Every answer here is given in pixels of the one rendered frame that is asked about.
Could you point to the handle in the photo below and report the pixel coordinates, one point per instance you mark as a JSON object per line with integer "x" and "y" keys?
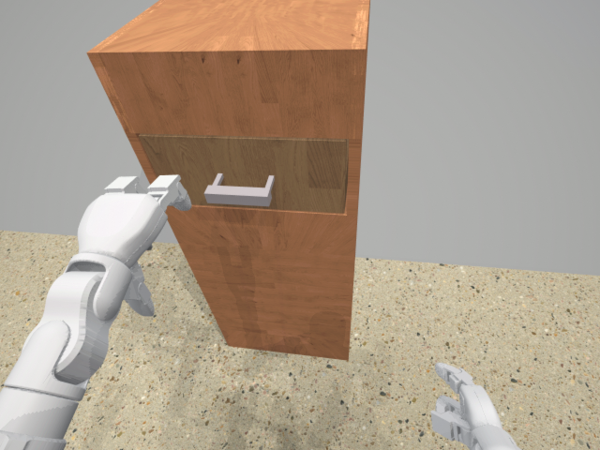
{"x": 257, "y": 196}

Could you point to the robot left forearm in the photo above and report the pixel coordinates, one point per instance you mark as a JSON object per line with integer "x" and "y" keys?
{"x": 62, "y": 352}

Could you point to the robot right forearm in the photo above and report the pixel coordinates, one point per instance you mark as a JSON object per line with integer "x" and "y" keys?
{"x": 491, "y": 438}

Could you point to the cabinet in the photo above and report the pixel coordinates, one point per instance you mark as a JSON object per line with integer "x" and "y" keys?
{"x": 275, "y": 280}

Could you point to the right robot hand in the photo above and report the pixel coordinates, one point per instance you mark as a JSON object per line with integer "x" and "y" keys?
{"x": 454, "y": 420}

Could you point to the left robot hand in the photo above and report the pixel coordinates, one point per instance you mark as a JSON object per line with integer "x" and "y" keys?
{"x": 125, "y": 221}

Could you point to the drawer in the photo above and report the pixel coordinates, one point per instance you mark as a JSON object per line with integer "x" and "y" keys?
{"x": 311, "y": 174}

